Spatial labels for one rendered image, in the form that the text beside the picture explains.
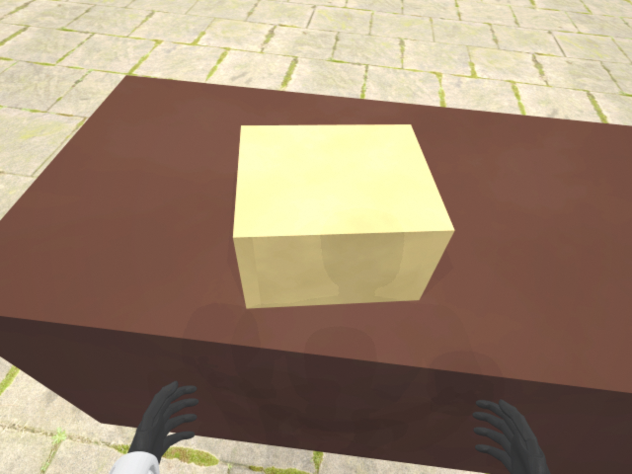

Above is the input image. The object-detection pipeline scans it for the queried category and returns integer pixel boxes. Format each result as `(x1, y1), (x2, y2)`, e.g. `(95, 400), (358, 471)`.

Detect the robot right hand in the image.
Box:
(472, 399), (551, 474)

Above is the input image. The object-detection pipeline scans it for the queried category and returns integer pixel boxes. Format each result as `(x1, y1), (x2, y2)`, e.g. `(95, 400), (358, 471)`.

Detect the robot left hand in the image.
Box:
(128, 381), (198, 464)

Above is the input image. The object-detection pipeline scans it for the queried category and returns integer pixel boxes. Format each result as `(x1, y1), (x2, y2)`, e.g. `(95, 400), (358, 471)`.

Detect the left robot forearm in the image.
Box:
(109, 451), (160, 474)

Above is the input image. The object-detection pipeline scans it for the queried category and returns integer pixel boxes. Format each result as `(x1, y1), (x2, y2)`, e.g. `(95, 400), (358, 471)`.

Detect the pedestal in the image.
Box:
(0, 75), (632, 474)

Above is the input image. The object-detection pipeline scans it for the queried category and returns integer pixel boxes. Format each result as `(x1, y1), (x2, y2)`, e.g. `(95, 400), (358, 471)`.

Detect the carton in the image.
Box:
(233, 124), (454, 309)

